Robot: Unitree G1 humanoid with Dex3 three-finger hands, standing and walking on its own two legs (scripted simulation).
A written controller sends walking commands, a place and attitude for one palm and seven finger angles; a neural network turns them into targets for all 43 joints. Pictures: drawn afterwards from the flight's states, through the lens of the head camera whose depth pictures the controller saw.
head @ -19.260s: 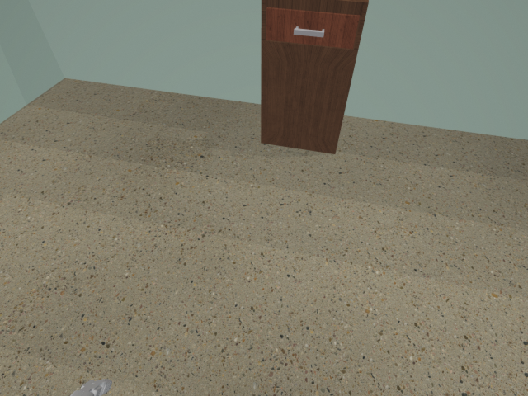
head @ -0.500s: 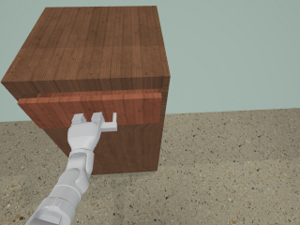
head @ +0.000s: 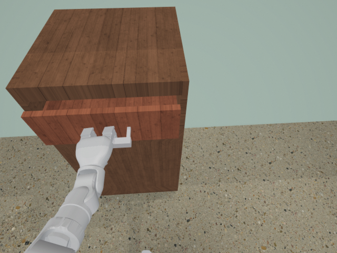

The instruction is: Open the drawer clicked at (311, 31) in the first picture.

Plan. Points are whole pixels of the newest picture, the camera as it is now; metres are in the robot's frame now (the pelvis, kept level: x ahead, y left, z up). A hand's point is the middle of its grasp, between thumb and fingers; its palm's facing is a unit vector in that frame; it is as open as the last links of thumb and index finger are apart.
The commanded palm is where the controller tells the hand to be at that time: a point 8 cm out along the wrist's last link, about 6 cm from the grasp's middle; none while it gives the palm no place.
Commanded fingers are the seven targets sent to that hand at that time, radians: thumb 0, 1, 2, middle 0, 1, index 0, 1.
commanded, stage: pull the drawer open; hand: left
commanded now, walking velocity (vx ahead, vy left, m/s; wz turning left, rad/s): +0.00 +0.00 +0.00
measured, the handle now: (107, 137) +0.43 +0.18 -0.01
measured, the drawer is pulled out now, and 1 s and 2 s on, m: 0.05 0.27 0.30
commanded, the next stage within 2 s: open the thumb to release the handle in 1.34 s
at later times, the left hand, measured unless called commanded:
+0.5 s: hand (97, 197) +0.27 +0.18 -0.03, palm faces +0.00 -0.13 -0.99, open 5.8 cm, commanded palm +0.21 +0.18 +0.02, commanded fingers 0.00 0.90 0.90 -0.40 -1.35 -0.40 -1.35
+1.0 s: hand (90, 251) +0.15 +0.17 -0.03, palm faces -0.03 -0.17 -0.99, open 5.9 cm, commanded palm +0.10 +0.18 +0.02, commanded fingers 0.00 0.90 0.90 -0.40 -1.35 -0.40 -1.35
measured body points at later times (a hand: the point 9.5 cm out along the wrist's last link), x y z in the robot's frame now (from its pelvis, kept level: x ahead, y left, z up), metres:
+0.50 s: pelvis +0.01 +0.00 +0.00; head +0.04 -0.01 +0.45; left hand +0.26 +0.18 +0.02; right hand +0.21 -0.22 -0.09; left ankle +0.00 +0.06 -0.68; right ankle -0.02 -0.09 -0.68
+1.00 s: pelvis +0.01 -0.02 -0.02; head +0.04 -0.05 +0.43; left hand +0.15 +0.18 +0.02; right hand +0.22 -0.22 -0.11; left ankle +0.00 +0.06 -0.68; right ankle -0.02 -0.09 -0.68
